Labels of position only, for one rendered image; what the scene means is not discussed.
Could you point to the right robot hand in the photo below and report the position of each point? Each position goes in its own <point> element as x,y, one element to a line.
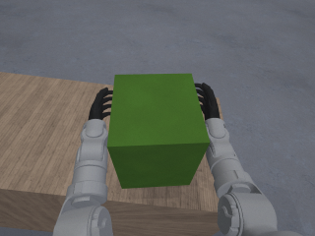
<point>210,106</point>

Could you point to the right robot forearm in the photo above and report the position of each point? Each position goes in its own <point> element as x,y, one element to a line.
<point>224,164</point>

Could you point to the left robot upper arm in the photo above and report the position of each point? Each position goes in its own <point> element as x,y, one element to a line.
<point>84,221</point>

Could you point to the left robot hand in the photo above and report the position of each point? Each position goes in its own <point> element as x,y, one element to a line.
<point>99,104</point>

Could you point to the left robot forearm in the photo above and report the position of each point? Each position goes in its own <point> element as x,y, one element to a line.
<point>88,186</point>

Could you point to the carton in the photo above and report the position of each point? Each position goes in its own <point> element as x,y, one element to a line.
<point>157,135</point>

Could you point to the right robot upper arm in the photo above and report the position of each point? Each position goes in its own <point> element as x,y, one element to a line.
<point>248,214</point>

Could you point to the pedestal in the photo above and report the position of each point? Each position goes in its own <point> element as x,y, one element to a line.
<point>41,120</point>

